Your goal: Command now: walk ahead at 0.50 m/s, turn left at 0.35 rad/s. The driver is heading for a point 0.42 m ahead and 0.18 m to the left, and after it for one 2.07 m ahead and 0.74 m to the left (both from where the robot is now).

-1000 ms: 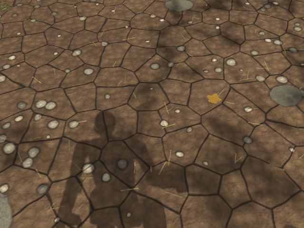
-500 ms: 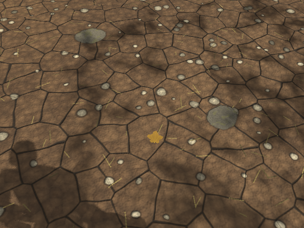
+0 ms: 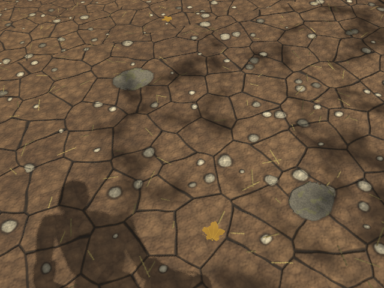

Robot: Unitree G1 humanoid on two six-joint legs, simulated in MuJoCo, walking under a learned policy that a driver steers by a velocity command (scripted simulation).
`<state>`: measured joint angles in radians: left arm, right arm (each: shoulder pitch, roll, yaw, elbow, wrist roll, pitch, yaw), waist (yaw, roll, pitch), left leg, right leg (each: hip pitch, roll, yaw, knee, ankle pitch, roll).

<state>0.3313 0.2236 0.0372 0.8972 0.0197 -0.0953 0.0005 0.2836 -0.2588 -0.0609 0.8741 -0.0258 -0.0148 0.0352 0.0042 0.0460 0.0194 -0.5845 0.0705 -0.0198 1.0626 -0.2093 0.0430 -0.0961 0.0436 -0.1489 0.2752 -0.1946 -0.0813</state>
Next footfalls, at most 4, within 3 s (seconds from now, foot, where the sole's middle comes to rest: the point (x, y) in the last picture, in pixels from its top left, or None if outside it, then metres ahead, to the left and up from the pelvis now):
0.30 left None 0.30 0.12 -0.78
0.82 right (198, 274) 0.55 0.05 -0.78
1.24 left None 0.35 0.17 -0.78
1.46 right None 0.50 0.00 -0.78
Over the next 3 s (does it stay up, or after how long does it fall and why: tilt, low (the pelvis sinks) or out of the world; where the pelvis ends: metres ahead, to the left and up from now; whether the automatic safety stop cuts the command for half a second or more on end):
stays up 0.52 0.13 -0.01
